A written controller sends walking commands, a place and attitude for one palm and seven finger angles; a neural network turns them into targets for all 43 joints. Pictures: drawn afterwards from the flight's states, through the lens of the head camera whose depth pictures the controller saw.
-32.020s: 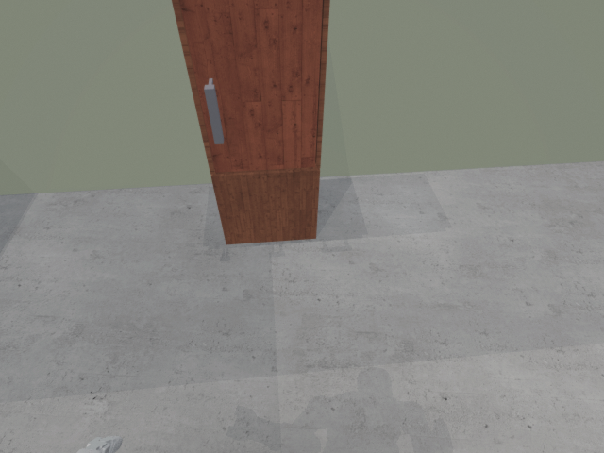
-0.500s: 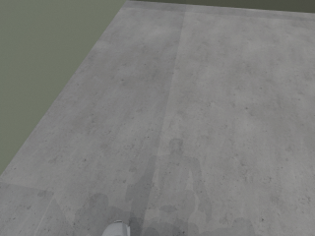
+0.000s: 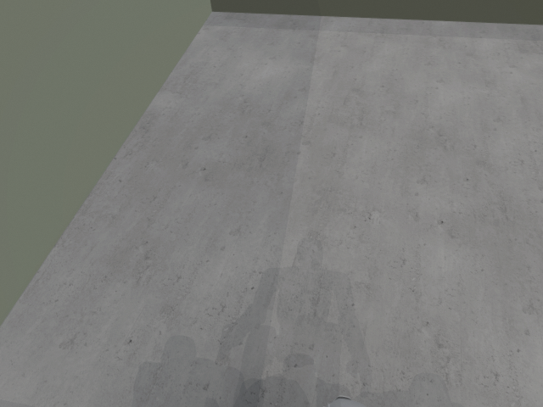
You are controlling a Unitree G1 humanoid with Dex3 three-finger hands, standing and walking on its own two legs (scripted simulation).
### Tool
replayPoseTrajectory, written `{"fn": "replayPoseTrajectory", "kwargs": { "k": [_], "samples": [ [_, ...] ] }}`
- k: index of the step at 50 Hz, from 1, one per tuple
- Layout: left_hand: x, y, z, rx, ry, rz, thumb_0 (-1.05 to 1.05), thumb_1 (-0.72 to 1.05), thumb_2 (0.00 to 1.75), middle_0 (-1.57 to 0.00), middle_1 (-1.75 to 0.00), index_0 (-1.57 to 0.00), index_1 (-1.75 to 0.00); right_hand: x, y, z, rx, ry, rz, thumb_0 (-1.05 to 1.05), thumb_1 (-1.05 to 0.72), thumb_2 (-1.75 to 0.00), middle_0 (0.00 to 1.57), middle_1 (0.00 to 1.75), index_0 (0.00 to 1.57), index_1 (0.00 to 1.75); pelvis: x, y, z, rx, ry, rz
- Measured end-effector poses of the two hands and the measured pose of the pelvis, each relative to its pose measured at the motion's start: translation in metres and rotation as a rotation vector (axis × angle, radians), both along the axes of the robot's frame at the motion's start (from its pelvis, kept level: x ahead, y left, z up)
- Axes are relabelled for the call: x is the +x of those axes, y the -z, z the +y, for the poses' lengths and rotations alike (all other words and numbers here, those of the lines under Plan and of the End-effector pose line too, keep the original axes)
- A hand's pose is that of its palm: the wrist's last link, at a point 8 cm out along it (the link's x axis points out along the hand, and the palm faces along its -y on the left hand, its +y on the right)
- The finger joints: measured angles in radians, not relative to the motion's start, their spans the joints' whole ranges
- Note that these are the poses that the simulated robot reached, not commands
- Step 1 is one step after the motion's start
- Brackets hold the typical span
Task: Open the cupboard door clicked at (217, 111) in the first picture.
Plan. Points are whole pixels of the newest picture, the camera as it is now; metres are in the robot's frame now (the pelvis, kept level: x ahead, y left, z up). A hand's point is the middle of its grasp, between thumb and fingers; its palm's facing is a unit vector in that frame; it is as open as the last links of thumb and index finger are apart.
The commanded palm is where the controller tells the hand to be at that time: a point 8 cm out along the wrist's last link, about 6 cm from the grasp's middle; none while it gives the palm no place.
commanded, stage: turn to face it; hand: left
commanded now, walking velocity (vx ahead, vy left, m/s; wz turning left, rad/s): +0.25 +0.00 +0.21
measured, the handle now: out of the picture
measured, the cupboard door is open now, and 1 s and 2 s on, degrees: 53 53 53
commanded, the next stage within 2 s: none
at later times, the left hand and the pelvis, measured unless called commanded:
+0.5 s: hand (193, 388) +0.18 +0.17 -0.20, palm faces +0.25 -0.95 -0.18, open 7.4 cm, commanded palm none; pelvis +0.19 -0.01 -0.02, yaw +12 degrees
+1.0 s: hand (214, 342) +0.25 +0.13 -0.15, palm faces +0.48 -0.84 -0.27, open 7.4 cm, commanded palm none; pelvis +0.27 -0.08 +0.00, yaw +31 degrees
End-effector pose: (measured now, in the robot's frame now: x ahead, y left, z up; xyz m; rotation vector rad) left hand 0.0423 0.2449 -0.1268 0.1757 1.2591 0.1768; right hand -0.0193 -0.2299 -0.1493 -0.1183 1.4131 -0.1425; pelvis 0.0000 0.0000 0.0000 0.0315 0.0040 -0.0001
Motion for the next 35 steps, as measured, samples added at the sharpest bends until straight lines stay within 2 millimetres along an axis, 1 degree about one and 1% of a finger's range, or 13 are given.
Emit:
{"fn": "replayPoseTrajectory", "kwargs": {
  "k": [3, 4, 6, 8, 10, 14, 19, 21, 22, 24, 26, 31, 35],
  "samples": [
    [0.046, 0.006, -0.008, 0.036, 0.017, -0.058, 0.01, 0.93, 0.9, -0.2, -0.3, -0.2, -0.3, 0.006, 0.015, -0.017, 0.015, 0.024, 0.077, 0.0, -0.92, -0.9, 0.2, 0.3, 0.2, 0.3, 0.033, 0.014, -0.018, 0.007, -0.007, -0.004],
    [0.057, 0.006, -0.012, 0.04, 0.011, -0.07, 0.01, 0.93, 0.9, -0.2, -0.3, -0.2, -0.3, 0.013, 0.016, -0.022, 0.014, 0.022, 0.099, 0.0, -0.91, -0.9, 0.2, 0.3, 0.2, 0.3, 0.042, 0.014, -0.022, 0.001, -0.015, -0.007],
    [0.071, 0.003, -0.021, 0.038, -0.007, -0.074, 0.01, 0.92, 0.9, -0.19, -0.3, -0.2, -0.3, 0.035, 0.012, -0.03, 0.007, 0.013, 0.114, 0.0, -0.91, -0.9, 0.2, 0.3, 0.2, 0.3, 0.06, 0.01, -0.027, -0.008, -0.034, -0.009],
    [0.079, 0.002, -0.032, 0.024, -0.025, -0.055, 0.01, 0.92, 0.9, -0.19, -0.3, -0.2, -0.3, 0.067, 0.004, -0.036, -0.005, -0.005, 0.089, 0.0, -0.91, -0.9, 0.2, 0.3, 0.2, 0.3, 0.078, 0.003, -0.031, -0.011, -0.054, -0.003],
    [0.083, 0.001, -0.042, 0.007, -0.048, -0.027, 0.0, 0.92, 0.9, -0.19, -0.3, -0.2, -0.3, 0.105, -0.004, -0.039, -0.013, -0.027, 0.045, 0.0, -0.91, -0.9, 0.2, 0.3, 0.2, 0.3, 0.096, -0.003, -0.033, -0.01, -0.075, 0.005],
    [0.085, 0.006, -0.049, -0.024, -0.106, 0.036, 0.01, 0.95, 0.9, -0.2, -0.3, -0.2, -0.3, 0.184, -0.014, -0.034, -0.013, -0.097, -0.047, 0.0, -0.91, -0.9, 0.2, 0.3, 0.2, 0.3, 0.128, -0.007, -0.035, -0.009, -0.118, 0.009],
    [0.088, 0.028, -0.051, -0.079, -0.185, 0.105, 0.01, 0.93, 0.9, -0.2, -0.3, -0.2, -0.3, 0.282, -0.012, -0.015, -0.025, -0.212, -0.153, 0.0, -0.91, -0.9, 0.2, 0.3, 0.2, 0.3, 0.165, 0.005, -0.025, -0.022, -0.17, -0.01],
    [0.092, 0.042, -0.047, -0.095, -0.211, 0.127, 0.01, 0.92, 0.9, -0.2, -0.3, -0.2, -0.3, 0.317, -0.007, -0.009, -0.043, -0.245, -0.215, 0.0, -0.91, -0.9, 0.2, 0.3, 0.2, 0.3, 0.179, 0.018, -0.016, -0.043, -0.18, -0.012],
    [0.097, 0.046, -0.044, -0.093, -0.218, 0.135, 0.01, 0.92, 0.9, -0.2, -0.3, -0.2, -0.3, 0.33, -0.006, -0.007, -0.05, -0.255, -0.238, 0.0, -0.91, -0.9, 0.2, 0.3, 0.2, 0.3, 0.183, 0.021, -0.015, -0.039, -0.19, -0.011],
    [0.112, 0.048, -0.036, -0.079, -0.234, 0.123, 0.01, 0.91, 0.9, -0.2, -0.3, -0.2, -0.3, 0.349, -0.008, -0.004, -0.06, -0.277, -0.262, 0.0, -0.91, -0.9, 0.2, 0.3, 0.2, 0.3, 0.19, 0.022, -0.015, -0.037, -0.206, -0.006],
    [0.133, 0.042, -0.028, -0.061, -0.249, 0.078, 0.01, 0.91, 0.9, -0.2, -0.3, -0.2, -0.3, 0.361, -0.012, -0.003, -0.068, -0.301, -0.263, 0.0, -0.91, -0.9, 0.2, 0.3, 0.2, 0.3, 0.196, 0.018, -0.015, -0.039, -0.227, 0.004],
    [0.185, 0.016, -0.013, -0.005, -0.269, -0.068, 0.01, 0.91, 0.9, -0.2, -0.3, -0.2, -0.3, 0.382, -0.018, -0.008, -0.06, -0.355, -0.239, 0.0, -0.9, -0.9, 0.2, 0.3, 0.2, 0.3, 0.209, 0.007, -0.024, -0.048, -0.276, 0.022],
    [0.214, 0.0, -0.012, 0.042, -0.273, -0.141, 0.01, 0.91, 0.9, -0.2, -0.3, -0.2, -0.3, 0.396, -0.017, -0.02, -0.041, -0.374, -0.221, 0.0, -0.9, -0.9, 0.2, 0.3, 0.2, 0.3, 0.221, 0.003, -0.04, -0.053, -0.322, 0.029]
  ]
}}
